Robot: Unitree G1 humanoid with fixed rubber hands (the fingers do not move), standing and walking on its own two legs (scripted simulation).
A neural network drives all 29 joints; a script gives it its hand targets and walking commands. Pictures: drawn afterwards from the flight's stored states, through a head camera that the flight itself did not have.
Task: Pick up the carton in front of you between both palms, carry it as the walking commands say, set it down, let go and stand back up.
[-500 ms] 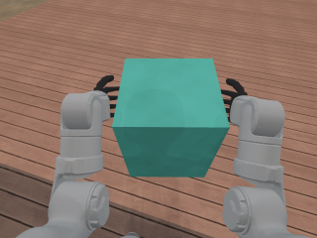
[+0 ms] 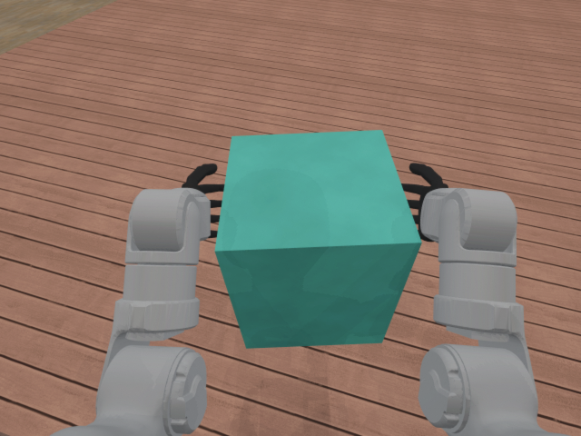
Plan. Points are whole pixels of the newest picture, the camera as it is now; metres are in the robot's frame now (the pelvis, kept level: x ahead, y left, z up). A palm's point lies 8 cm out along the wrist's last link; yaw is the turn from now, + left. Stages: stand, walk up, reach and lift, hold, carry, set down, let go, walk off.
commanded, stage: carry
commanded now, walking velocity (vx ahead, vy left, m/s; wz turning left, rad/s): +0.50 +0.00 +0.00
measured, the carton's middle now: (310, 244) +0.39 +0.01 +0.07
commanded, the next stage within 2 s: none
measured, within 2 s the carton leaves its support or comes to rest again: neither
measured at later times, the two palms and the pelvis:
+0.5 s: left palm (234, 85) +0.69 +0.17 +0.16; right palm (395, 100) +0.66 -0.12 +0.16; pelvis +0.31 +0.05 +0.03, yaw -1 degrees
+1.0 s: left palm (257, 64) +0.90 +0.16 +0.11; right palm (381, 68) +0.93 -0.13 +0.11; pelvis +0.63 +0.00 +0.04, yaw +2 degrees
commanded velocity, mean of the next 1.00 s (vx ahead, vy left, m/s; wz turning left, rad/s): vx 0.50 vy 0.00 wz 0.00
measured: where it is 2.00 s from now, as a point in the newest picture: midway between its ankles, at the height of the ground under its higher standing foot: (304, 208)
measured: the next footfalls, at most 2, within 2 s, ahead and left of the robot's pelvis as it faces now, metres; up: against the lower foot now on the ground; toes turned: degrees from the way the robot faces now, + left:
left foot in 0.30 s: +0.36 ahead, +0.12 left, +0.00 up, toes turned +6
right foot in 0.76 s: +0.66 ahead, -0.07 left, +0.00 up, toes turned -8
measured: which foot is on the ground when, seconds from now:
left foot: up 0.00-0.28, down 0.30-0.76, up 0.78-1.00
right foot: down 0.00-0.32, up 0.34-0.74, down 0.76-1.00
